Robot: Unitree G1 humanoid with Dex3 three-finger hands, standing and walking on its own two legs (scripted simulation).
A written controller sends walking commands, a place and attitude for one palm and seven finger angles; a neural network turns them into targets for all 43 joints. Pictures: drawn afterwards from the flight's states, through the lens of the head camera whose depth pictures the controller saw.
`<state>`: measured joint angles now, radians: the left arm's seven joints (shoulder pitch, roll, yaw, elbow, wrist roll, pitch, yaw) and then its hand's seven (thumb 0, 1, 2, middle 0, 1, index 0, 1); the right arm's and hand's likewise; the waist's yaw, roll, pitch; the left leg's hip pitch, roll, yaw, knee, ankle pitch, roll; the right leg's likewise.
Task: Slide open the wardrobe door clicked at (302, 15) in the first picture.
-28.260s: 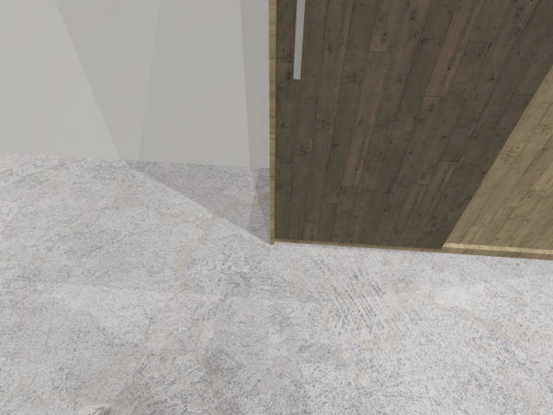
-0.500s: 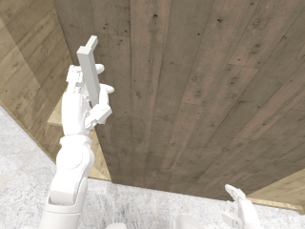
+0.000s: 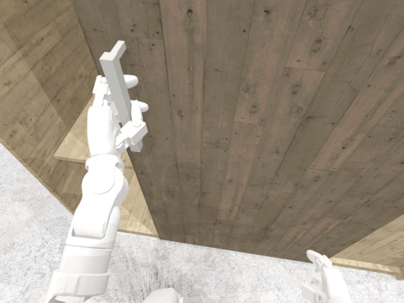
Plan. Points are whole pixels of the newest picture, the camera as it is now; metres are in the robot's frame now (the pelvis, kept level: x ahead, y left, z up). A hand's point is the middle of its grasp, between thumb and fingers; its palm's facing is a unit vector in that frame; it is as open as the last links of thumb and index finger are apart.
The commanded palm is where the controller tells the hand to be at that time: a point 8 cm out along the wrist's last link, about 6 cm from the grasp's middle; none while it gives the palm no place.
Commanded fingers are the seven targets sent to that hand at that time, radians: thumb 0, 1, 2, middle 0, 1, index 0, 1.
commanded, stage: step sideways, sliding the door along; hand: left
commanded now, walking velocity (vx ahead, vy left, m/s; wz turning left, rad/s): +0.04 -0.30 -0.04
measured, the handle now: (129, 103) +0.41 +0.18 +0.17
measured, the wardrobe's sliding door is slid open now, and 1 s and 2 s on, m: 0.35 0.47 0.48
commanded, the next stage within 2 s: stop walking and hold the door there in 1.48 s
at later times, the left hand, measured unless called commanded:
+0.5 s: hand (164, 123) +0.36 +0.11 +0.17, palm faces +0.33 -0.95 +0.00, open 5.9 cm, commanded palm +0.33 +0.08 +0.15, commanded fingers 0.00 0.90 0.90 -0.45 -1.40 -0.45 -1.40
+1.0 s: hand (214, 131) +0.36 +0.03 +0.17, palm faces +0.27 -0.96 +0.06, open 6.2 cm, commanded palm +0.32 +0.00 +0.15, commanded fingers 0.00 0.90 0.90 -0.45 -1.40 -0.45 -1.40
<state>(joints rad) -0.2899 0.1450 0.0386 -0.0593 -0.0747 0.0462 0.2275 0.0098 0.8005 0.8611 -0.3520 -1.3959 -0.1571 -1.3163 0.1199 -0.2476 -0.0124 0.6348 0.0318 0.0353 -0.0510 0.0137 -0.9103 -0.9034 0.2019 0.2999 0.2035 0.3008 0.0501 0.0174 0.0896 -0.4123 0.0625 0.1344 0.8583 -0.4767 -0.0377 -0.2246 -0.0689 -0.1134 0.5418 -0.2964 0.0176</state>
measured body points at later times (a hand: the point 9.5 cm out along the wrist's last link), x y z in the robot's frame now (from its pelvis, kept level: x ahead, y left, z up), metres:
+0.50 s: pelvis +0.02 -0.09 +0.01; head +0.07 -0.06 +0.46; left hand +0.34 +0.16 +0.17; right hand +0.25 -0.26 -0.06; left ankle +0.02 +0.07 -0.73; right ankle +0.03 -0.26 -0.70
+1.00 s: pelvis +0.03 -0.15 +0.02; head +0.09 -0.11 +0.46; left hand +0.33 +0.08 +0.17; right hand +0.23 -0.34 -0.06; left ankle +0.02 -0.03 -0.73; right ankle +0.05 -0.34 -0.64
